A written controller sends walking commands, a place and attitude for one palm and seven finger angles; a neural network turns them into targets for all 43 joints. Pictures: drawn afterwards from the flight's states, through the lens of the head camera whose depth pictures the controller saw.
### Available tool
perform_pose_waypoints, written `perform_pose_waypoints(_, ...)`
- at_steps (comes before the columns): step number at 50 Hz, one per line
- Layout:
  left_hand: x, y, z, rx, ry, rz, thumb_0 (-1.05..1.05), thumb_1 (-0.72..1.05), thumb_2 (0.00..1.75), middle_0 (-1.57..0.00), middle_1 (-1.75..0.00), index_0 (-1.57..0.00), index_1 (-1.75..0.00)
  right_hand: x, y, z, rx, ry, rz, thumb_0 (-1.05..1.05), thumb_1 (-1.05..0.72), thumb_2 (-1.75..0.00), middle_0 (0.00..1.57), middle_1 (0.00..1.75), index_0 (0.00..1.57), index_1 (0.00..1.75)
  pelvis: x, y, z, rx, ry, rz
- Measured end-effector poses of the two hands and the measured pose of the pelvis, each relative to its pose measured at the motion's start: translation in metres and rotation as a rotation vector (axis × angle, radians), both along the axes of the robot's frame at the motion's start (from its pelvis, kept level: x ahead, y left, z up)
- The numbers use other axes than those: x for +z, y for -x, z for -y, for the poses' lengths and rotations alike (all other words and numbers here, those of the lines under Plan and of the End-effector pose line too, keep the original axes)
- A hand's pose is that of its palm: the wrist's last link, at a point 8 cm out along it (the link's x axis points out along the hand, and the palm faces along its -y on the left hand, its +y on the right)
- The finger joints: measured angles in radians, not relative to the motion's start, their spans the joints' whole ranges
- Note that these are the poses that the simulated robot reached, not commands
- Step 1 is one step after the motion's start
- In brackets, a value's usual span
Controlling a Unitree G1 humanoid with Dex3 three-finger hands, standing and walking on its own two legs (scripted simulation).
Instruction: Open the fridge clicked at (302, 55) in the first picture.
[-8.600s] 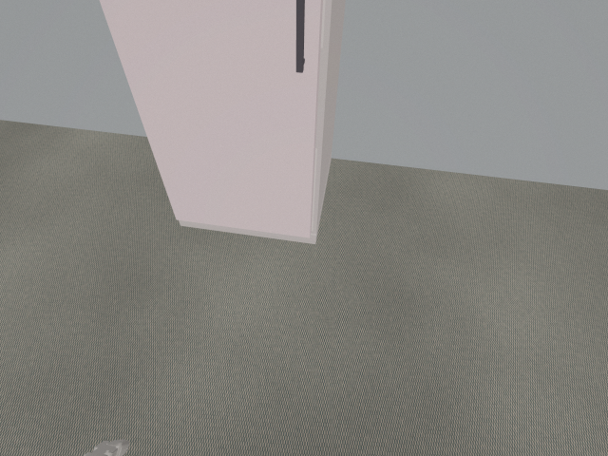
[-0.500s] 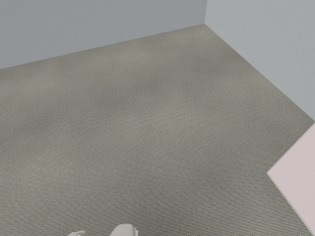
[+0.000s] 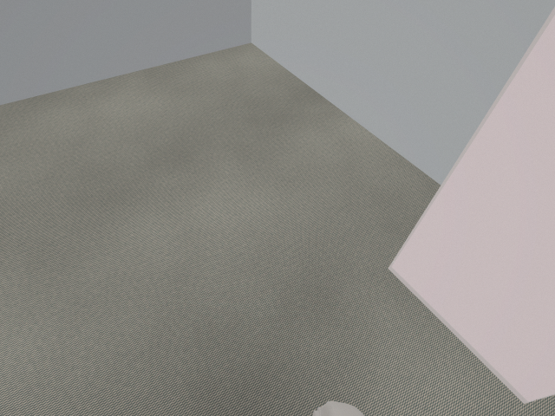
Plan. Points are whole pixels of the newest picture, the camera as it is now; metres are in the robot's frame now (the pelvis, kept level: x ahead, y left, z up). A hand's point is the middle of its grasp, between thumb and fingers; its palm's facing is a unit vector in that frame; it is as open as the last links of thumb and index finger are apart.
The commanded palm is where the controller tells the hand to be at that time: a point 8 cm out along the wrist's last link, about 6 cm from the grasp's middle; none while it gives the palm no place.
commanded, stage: turn to face it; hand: right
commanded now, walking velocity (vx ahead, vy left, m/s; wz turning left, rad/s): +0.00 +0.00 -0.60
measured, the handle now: out of the picture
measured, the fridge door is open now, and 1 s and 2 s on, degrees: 0 0 0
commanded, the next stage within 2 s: take the last steps up to it in 1.30 s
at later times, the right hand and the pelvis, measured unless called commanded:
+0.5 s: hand out of the picture +0.01 -0.30 -0.16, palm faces +0.32 +0.91 -0.26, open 7.4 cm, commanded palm none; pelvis -0.02 -0.06 +0.00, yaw -17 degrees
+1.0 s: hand out of the picture -0.08 -0.22 -0.15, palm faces +0.56 +0.78 -0.28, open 7.4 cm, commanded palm none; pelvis -0.04 -0.01 +0.00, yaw -36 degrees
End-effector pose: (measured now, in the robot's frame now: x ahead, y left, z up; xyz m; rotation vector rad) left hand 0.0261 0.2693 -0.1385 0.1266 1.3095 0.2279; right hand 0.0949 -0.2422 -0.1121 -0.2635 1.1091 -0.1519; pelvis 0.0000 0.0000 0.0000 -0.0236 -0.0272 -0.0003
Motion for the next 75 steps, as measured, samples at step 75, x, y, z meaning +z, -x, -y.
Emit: perform_pose_waypoints(75, 0.016, -0.1, 0.185, -0.876, 0.048, 0.128, 0.0, 0.91, 0.89, -0.2, -0.3, -0.2, -0.3, -0.019, 0.323, 0.009, -0.87, -0.085, -0.094, 0.0, -0.91, -0.9, 0.2, 0.3, 0.19, 0.3, 0.004, 0.087, 0.031, -0.772, -0.024, 0.022)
